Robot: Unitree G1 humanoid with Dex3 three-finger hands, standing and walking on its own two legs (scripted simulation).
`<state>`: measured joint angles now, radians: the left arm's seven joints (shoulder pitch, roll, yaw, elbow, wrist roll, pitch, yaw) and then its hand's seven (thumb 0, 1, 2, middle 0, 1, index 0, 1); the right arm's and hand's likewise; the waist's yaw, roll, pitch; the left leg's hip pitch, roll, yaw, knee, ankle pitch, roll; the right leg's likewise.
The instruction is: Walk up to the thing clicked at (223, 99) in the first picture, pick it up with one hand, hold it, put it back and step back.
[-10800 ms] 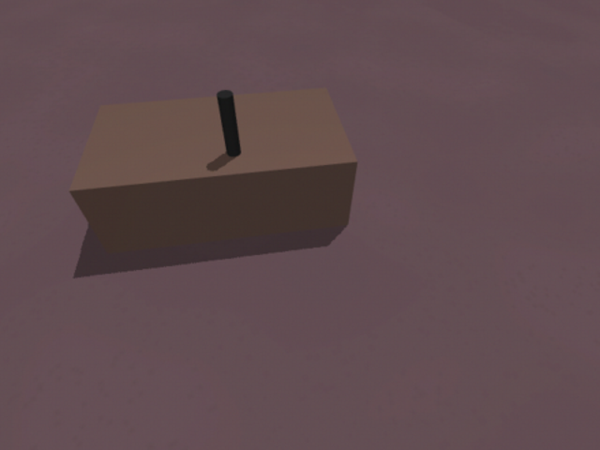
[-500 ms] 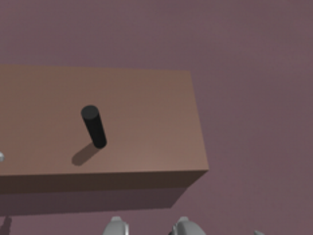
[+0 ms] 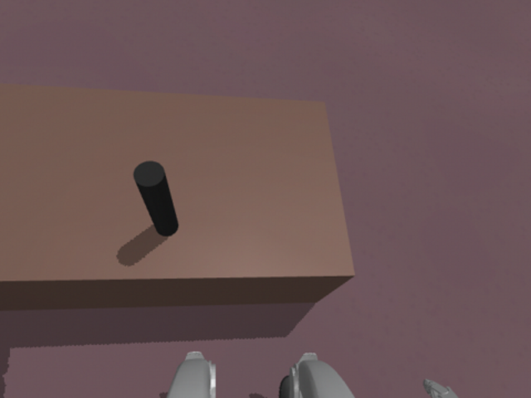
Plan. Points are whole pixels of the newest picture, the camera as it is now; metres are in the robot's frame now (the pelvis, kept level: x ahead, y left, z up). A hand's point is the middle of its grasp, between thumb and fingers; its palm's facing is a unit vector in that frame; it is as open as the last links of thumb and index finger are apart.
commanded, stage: go down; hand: left
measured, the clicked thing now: (159, 203) +0.50 +0.20 -0.21
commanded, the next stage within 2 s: none
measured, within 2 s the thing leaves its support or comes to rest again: neither
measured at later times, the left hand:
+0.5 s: hand out of the picture +0.40 +0.39 +0.04, palm faces +0.18 -0.98 -0.08, open 17.3 cm
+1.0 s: hand out of the picture +0.41 +0.39 +0.04, palm faces +0.18 -0.98 -0.04, open 17.4 cm
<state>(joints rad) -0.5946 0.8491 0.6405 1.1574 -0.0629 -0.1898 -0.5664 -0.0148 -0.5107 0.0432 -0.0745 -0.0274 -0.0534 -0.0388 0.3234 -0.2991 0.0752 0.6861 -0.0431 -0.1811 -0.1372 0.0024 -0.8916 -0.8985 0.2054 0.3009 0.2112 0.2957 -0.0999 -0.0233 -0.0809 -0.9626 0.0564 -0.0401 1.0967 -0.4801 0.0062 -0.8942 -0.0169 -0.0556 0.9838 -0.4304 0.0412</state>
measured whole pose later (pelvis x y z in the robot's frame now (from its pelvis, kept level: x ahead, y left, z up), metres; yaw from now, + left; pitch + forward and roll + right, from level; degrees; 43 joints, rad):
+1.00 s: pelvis +0.00 +0.00 -0.01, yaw +0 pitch +22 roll -6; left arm -0.68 0.90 0.68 1.17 -0.09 -0.21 -0.61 -0.02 -0.53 0.05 -0.08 -0.05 -0.05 -0.06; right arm 0.31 -0.30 0.10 0.66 -0.04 -0.16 -0.13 0.00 -0.90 -0.90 0.21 0.30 0.21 0.30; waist -0.12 -0.02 -0.09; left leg -1.06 0.06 -0.06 1.17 -0.50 0.01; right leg -0.98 -0.02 -0.07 1.05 -0.45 0.04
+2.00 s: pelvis -0.01 +0.00 -0.02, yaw +0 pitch +24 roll -6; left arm -0.73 0.95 0.73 1.18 -0.13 -0.25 -0.65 -0.02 -0.54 0.03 -0.07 -0.04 -0.06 -0.05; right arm 0.30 -0.30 0.12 0.65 -0.04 -0.16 -0.14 0.00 -0.91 -0.90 0.21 0.30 0.21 0.30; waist -0.13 -0.02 -0.09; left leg -1.13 0.06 -0.07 1.22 -0.51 0.00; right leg -1.05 -0.01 -0.07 1.10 -0.47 0.04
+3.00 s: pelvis -0.01 +0.00 -0.04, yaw +0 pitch +25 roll -6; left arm -0.77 0.97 0.77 1.18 -0.17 -0.27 -0.67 -0.02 -0.54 0.03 -0.07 -0.05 -0.06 -0.05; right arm 0.29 -0.31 0.14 0.65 -0.04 -0.15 -0.13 0.00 -0.91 -0.90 0.21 0.30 0.21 0.30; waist -0.14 -0.02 -0.09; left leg -1.19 0.05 -0.08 1.27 -0.52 0.00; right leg -1.11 -0.01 -0.08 1.15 -0.48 0.03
